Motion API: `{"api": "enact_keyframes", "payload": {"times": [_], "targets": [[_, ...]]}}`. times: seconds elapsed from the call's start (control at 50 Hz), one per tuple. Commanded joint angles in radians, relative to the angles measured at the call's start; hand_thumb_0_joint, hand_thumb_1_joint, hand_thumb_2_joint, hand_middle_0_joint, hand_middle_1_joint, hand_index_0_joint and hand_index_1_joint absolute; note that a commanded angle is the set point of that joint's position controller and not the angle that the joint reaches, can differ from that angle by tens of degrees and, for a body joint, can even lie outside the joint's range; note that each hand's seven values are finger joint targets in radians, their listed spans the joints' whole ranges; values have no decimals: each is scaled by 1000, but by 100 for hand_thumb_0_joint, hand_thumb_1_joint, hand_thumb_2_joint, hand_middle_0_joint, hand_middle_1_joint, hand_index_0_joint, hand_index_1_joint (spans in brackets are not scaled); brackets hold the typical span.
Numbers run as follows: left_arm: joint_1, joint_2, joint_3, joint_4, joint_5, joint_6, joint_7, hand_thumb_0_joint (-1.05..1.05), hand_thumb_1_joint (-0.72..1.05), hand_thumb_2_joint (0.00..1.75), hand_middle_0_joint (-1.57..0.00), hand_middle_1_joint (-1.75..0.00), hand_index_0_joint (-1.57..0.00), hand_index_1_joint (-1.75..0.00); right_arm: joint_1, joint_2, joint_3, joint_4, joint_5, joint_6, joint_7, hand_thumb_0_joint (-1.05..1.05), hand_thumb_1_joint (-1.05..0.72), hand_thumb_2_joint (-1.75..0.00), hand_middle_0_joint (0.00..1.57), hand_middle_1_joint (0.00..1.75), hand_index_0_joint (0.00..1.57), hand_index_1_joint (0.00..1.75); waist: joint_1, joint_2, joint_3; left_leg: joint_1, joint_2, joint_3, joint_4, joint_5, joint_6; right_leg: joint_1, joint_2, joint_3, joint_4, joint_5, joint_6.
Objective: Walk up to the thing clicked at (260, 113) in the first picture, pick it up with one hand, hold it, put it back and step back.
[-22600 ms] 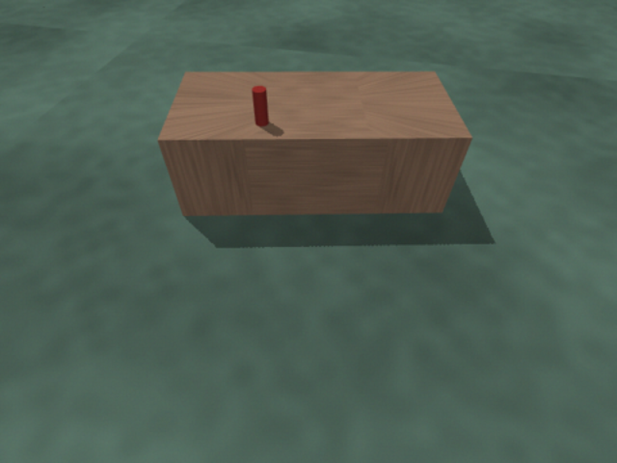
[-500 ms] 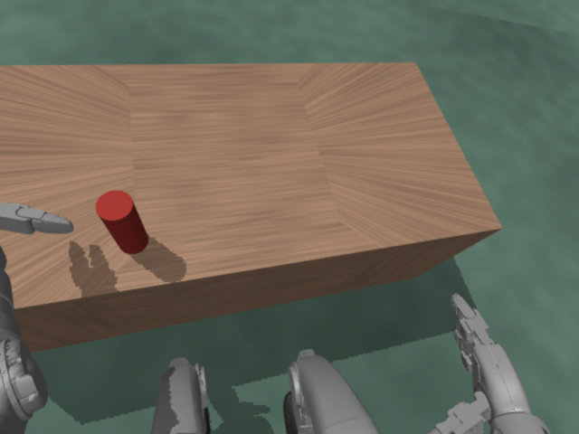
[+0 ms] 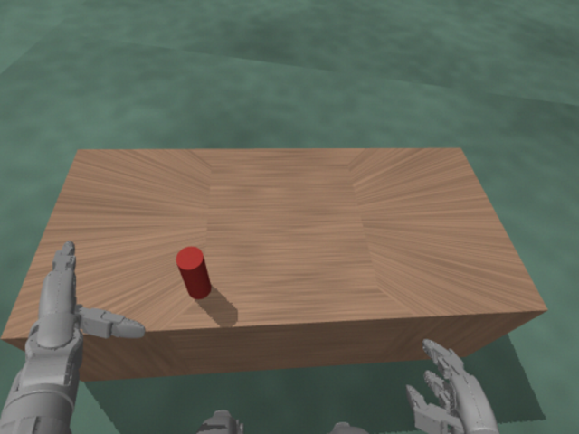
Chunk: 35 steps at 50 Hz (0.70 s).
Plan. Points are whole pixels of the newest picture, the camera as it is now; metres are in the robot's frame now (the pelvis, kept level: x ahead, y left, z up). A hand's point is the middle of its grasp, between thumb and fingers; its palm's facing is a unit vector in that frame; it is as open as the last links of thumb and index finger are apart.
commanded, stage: home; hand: left
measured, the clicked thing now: (195, 274) +0.45 +0.19 -0.23
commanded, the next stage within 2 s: none
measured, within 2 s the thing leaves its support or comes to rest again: neither
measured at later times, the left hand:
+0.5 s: hand (168, 422) +0.16 +0.16 -0.06, palm faces +0.14 -0.96 -0.23, open 17.5 cm
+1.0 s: hand (166, 417) +0.16 +0.16 -0.05, palm faces +0.13 -0.96 -0.24, open 17.4 cm
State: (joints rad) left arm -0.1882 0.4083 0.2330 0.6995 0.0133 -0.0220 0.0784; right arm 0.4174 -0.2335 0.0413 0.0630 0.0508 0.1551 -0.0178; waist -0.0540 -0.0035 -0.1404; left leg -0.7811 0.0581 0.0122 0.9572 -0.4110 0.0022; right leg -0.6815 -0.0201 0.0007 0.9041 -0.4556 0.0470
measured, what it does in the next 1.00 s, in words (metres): stands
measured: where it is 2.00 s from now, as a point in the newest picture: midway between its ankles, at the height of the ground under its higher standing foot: outside the picture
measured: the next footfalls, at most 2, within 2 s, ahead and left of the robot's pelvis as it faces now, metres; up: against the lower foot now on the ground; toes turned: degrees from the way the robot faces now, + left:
none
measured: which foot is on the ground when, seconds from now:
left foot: down 0.00-1.00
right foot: down 0.00-1.00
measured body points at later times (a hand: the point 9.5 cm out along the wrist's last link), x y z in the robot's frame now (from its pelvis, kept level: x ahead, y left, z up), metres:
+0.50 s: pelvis +0.00 -0.02 +0.00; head +0.02 -0.02 +0.45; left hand +0.15 +0.21 -0.04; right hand +0.17 -0.25 -0.03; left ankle +0.03 +0.11 -0.68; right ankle -0.01 -0.16 -0.68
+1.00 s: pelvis -0.01 -0.02 +0.00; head +0.02 -0.02 +0.45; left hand +0.15 +0.21 -0.04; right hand +0.16 -0.25 -0.03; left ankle +0.03 +0.11 -0.68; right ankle -0.01 -0.16 -0.68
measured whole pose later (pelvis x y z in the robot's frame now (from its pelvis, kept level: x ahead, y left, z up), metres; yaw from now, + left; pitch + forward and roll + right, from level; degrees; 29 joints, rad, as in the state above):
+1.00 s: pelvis -0.01 -0.02 +0.00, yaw +1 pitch +8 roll +0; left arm 0.44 0.19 -0.01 0.14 -0.02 0.00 0.10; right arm 0.46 -0.20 0.00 0.05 0.04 0.11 -0.08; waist 0.00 -0.01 -0.11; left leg -0.67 0.04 0.03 0.93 -0.40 -0.02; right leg -0.61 -0.03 0.01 0.96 -0.49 0.03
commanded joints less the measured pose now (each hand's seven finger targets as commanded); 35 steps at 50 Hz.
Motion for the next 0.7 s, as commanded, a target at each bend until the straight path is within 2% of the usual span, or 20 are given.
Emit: {"api": "enact_keyframes", "payload": {"times": [0.0, 0.04, 0.14, 0.18, 0.2, 0.24, 0.28, 0.34, 0.36, 0.46, 0.48, 0.56, 0.6, 0.62, 0.64, 0.66, 0.68], "targets": [[-79, 151, 3, -429, -28, -55, 31, 0, -55, 6, -5, -6, -5, -6, -66, -90, -59, -185, -2, -70, -39, 0, -89, -90, 20, 30, 20, 30, 47, 143, -251, 337, -18, -8, -195, 224, -24, 90, 35, -49, -117, 212, -59], [67, 130, 7, -461, -31, -46, 41, 0, -55, 5, -5, -5, -5, -6, -27, -106, -90, -148, -3, -68, -51, 0, -89, -90, 20, 30, 20, 30, 48, 114, -237, 349, -18, 0, -196, 253, -21, 112, 34, -47, -117, 243, -57], [307, -5, -88, -608, -46, -22, 39, 0, -56, 5, -5, -5, -5, -5, -9, -79, -85, -111, -4, -72, -59, 0, -89, -90, 20, 30, 20, 30, 47, 80, -168, 331, -29, 25, -193, 267, -13, 131, 26, -39, -132, 282, -47], [397, -64, -144, -650, -49, -16, 30, 0, -57, 4, -5, -5, -5, -5, -18, -79, -91, -125, -6, -76, -62, 0, -89, -90, 20, 30, 20, 30, 38, 65, -151, 334, -29, 28, -189, 286, -13, 130, 26, -42, -128, 301, -44], [419, -78, -162, -677, -49, -13, 27, 0, -57, 5, -5, -5, -5, -5, -13, -76, -90, -130, -4, -77, -62, 0, -89, -90, 20, 30, 20, 30, 38, 42, -127, 322, -28, 26, -193, 271, -11, 123, 27, -46, -129, 281, -44], [480, -61, -150, -701, -47, -10, 30, 0, -57, 5, -5, -5, -5, -5, -28, -79, -95, -141, -3, -77, -67, 0, -89, -90, 20, 30, 20, 30, 46, 14, -89, 294, -34, 31, -192, 215, -6, 112, 23, -43, -146, 231, -39], [501, -80, -171, -734, -44, -15, 27, 0, -56, 5, -5, -5, -5, -5, -30, -75, -100, -156, -4, -81, -68, 0, -89, -90, 20, 30, 20, 30, 44, 6, -77, 283, -38, 36, -198, 152, -3, 103, 20, -37, -154, 173, -39], [513, -88, -182, -756, -43, -20, 24, 0, -57, 5, -5, -5, -5, -5, -9, -79, -107, -172, -7, -85, -75, 0, -89, -90, 20, 30, 20, 30, 28, -27, -59, 273, -44, 49, -178, 133, 4, 91, 12, -23, -164, 176, -29], [521, -77, -167, -766, -41, -23, 26, 0, -55, 5, -5, -5, -5, -5, 5, -71, -98, -171, -10, -85, -78, 0, -89, -90, 20, 30, 20, 30, 34, -23, -76, 278, -46, 53, -168, 150, 5, 100, 9, -17, -161, 199, -28], [512, -102, -188, -753, -37, -31, 28, 0, -54, 6, -5, -6, -5, -6, -5, -55, -91, -176, -15, -94, -82, 0, -89, -90, 20, 30, 20, 30, 38, 1, -25, 255, -49, 51, -186, 47, 3, 62, 9, -16, -168, 76, -35], [528, -102, -181, -758, -38, -33, 28, 0, -57, 5, -5, -5, -5, -5, 3, -59, -96, -188, -17, -93, -84, 0, -89, -90, 20, 30, 20, 30, 45, -3, -43, 252, -50, 50, -185, 48, 3, 63, 9, -17, -168, 69, -36], [585, -120, -194, -729, -38, -34, 26, 0, -55, 5, -5, -5, -5, -5, 13, -55, -92, -189, -20, -97, -84, 0, -89, -90, 20, 30, 20, 30, 58, -17, -57, 252, -52, 56, -159, 114, 3, 86, 5, -14, -160, 143, -30], [594, -123, -192, -716, -36, -33, 26, 0, -54, 6, -5, -6, -5, -6, -11, -55, -87, -205, -18, -100, -81, 0, -89, -90, 20, 30, 20, 30, 63, -26, -41, 241, -51, 54, -165, 91, 2, 76, 7, -16, -162, 113, -32], [592, -121, -192, -710, -36, -34, 24, 0, -56, 5, -5, -5, -5, -5, 7, -59, -91, -206, -19, -98, -81, 0, -89, -90, 20, 30, 20, 30, 53, -42, -43, 240, -51, 56, -156, 98, 5, 74, 6, -10, -164, 124, -29], [602, -115, -182, -710, -37, -35, 25, 0, -55, 6, -5, -5, -5, -6, -11, -56, -89, -214, -18, -98, -81, 0, -89, -90, 20, 30, 20, 30, 66, -49, -54, 236, -51, 54, -155, 106, 5, 88, 5, -10, -163, 132, -27], [593, -116, -190, -711, -38, -35, 24, 0, -55, 5, -5, -5, -5, -5, -28, -67, -94, -211, -16, -98, -79, 0, -89, -90, 20, 30, 20, 30, 65, -47, -6, 216, -51, 55, -172, 55, 4, 64, 7, -14, -166, 74, -32], [592, -100, -168, -727, -38, -40, 26, 0, -55, 6, -5, -6, -5, -6, -17, -58, -91, -202, -16, -97, -77, 0, -89, -90, 20, 30, 20, 30, 74, -19, -10, 217, -49, 55, -177, 41, 1, 61, 9, -16, -164, 53, -37]]}}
